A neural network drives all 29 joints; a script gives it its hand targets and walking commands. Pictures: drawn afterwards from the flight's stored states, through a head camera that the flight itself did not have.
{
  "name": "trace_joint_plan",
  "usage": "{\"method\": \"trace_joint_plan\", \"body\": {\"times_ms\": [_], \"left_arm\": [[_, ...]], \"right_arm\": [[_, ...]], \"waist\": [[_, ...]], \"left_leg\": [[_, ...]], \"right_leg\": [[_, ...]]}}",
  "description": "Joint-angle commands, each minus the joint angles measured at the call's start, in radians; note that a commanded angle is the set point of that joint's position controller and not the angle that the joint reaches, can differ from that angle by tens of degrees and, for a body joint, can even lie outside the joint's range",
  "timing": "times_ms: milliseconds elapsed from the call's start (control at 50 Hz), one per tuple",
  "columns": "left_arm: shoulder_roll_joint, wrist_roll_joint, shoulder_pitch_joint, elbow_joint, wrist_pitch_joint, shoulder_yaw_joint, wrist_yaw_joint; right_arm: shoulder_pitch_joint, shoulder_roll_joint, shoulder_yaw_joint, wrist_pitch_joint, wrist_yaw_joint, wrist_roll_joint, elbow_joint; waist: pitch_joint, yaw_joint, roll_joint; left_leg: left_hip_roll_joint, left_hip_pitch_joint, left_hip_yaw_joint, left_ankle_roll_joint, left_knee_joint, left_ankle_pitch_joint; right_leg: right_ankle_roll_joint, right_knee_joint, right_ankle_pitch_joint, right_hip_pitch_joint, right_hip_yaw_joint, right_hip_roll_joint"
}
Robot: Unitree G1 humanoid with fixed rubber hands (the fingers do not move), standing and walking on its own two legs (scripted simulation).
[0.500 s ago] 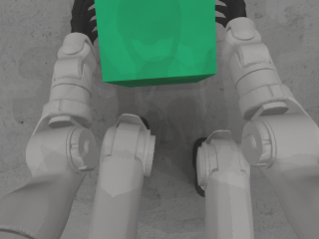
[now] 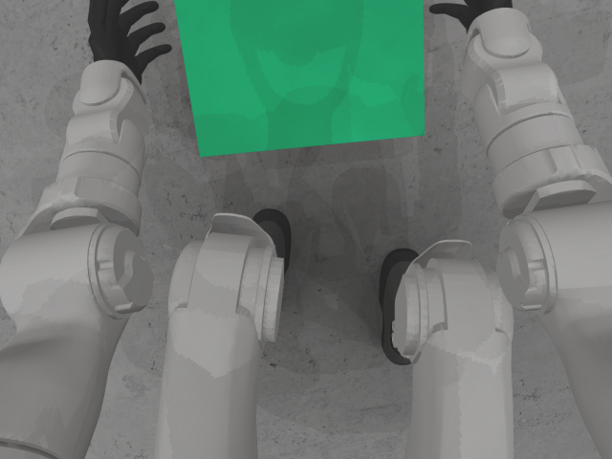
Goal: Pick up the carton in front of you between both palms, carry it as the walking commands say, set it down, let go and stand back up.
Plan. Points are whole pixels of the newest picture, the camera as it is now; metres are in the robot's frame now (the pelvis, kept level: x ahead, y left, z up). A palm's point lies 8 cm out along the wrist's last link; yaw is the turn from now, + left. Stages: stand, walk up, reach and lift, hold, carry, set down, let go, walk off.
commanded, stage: set down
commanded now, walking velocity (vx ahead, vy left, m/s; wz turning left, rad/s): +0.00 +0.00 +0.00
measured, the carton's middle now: (307, 57) +0.50 +0.09 -0.25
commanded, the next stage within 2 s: let go in 1.14 s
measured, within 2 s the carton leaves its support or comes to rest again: neither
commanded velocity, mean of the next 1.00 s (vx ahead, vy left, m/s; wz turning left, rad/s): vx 0.00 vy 0.00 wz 0.00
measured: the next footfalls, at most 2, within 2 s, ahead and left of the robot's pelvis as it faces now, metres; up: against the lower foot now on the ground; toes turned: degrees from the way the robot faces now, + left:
none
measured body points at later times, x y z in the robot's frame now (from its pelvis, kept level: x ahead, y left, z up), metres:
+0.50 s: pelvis +0.01 +0.01 +0.07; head +0.33 +0.05 +0.38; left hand +0.49 +0.30 -0.06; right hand +0.57 -0.07 -0.06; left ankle +0.14 +0.13 -0.34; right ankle +0.10 -0.11 -0.34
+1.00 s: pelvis +0.04 +0.01 +0.19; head +0.33 +0.04 +0.53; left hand +0.48 +0.31 +0.09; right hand +0.57 -0.08 +0.09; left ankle +0.14 +0.13 -0.34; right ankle +0.10 -0.11 -0.34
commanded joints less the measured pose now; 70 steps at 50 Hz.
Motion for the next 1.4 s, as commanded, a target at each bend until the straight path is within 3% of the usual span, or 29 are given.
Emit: {"method": "trace_joint_plan", "body": {"times_ms": [0, 120, 240, 340, 400, 480, 640, 760, 980, 1100, 1180, 1300, 1380], "left_arm": [[0.166, -0.099, -0.241, -0.114, -0.039, -0.073, -0.004], [0.209, -0.172, -0.179, -0.199, -0.012, -0.105, -0.001], [0.204, -0.139, -0.075, -0.405, 0.063, -0.087, 0.024], [0.109, -0.079, -0.038, -0.433, 0.118, -0.076, 0.02], [0.065, -0.054, -0.023, -0.426, 0.116, -0.075, 0.01], [0.047, -0.031, 0.003, -0.42, 0.111, -0.063, 0.001], [0.077, -0.009, 0.08, -0.488, 0.131, -0.016, -0.014], [0.078, -0.012, 0.128, -0.563, 0.157, -0.007, -0.04], [0.035, 0.022, 0.213, -0.551, 0.143, -0.001, -0.07], [0.014, 0.049, 0.245, -0.523, 0.12, 0.012, -0.076], [-0.002, 0.082, 0.294, -0.516, 0.108, 0.014, -0.089], [-0.002, 0.147, 0.527, -0.597, 0.106, -0.024, -0.131], [0.004, 0.152, 0.682, -0.689, 0.101, -0.077, -0.15]], "right_arm": [[-0.266, -0.049, 0.052, -0.023, 0.002, 0.058, -0.152], [-0.232, -0.091, 0.046, -0.002, -0.019, 0.066, -0.296], [-0.148, -0.085, -0.008, 0.064, -0.043, 0.027, -0.447], [-0.063, -0.072, -0.094, 0.101, -0.027, -0.03, -0.358], [-0.026, -0.054, -0.126, 0.086, -0.011, -0.052, -0.3], [-0.009, -0.044, -0.147, 0.07, 0.0, -0.074, -0.274], [0.012, -0.021, -0.13, 0.089, 0.002, -0.086, -0.398], [0.053, -0.009, -0.128, 0.122, 0.002, -0.098, -0.49], [0.178, 0.017, -0.162, 0.105, 0.028, -0.12, -0.45], [0.21, 0.029, -0.172, 0.082, 0.045, -0.129, -0.425], [0.277, 0.05, -0.195, 0.073, 0.044, -0.167, -0.419], [0.55, 0.122, -0.199, 0.073, 0.008, -0.233, -0.527], [0.709, 0.14, -0.173, 0.053, -0.003, -0.223, -0.648]], "waist": [[-1.061, 0.074, -0.073], [-1.326, 0.075, -0.081], [-1.537, 0.079, -0.044], [-1.311, 0.04, 0.018], [-1.248, 0.022, 0.04], [-1.268, 0.023, 0.04], [-1.431, 0.06, -0.036], [-1.494, 0.053, -0.066], [-1.412, 0.033, -0.016], [-1.345, 0.035, -0.018], [-1.345, 0.019, -0.02], [-1.388, 0.004, 0.001], [-1.287, 0.0, 0.039]], "left_leg": [[0.014, 0.563, 0.047, 0.014, -0.099, 0.335], [0.005, 0.749, 0.057, 0.006, -0.114, 0.401], [-0.027, 0.983, 0.095, 0.004, -0.196, 0.376], [-0.038, 0.89, 0.097, -0.007, -0.293, 0.259], [-0.039, 0.862, 0.089, -0.012, -0.335, 0.267], [-0.043, 0.871, 0.089, -0.018, -0.39, 0.285], [-0.057, 0.961, 0.114, -0.012, -0.51, 0.34], [-0.066, 1.044, 0.12, -0.009, -0.606, 0.404], [-0.065, 1.205, 0.101, -0.013, -0.813, 0.492], [-0.056, 1.276, 0.085, -0.009, -0.938, 0.514], [-0.052, 1.347, 0.078, -0.005, -1.008, 0.533], [-0.055, 1.587, 0.07, 0.014, -1.112, 0.613], [-0.047, 1.754, 0.044, 0.023, -1.192, 0.623]], "right_leg": [[0.008, -0.188, 0.255, 0.375, -0.023, -0.061], [0.009, -0.181, 0.263, 0.503, -0.062, -0.063], [0.0, -0.259, 0.174, 0.547, -0.117, -0.026], [-0.017, -0.354, 0.077, 0.402, -0.12, -0.023], [-0.022, -0.402, 0.088, 0.354, -0.111, -0.023], [-0.024, -0.463, 0.107, 0.374, -0.105, -0.021], [-0.009, -0.588, 0.165, 0.584, -0.103, -0.013], [0.001, -0.69, 0.235, 0.732, -0.099, -0.012], [0.002, -0.911, 0.321, 0.835, -0.076, -0.022], [0.003, -1.038, 0.355, 0.917, -0.059, -0.035], [0.007, -1.119, 0.39, 0.991, -0.051, -0.041], [0.018, -1.245, 0.471, 1.141, -0.047, -0.038], [0.012, -1.329, 0.443, 1.186, -0.048, -0.042]]}}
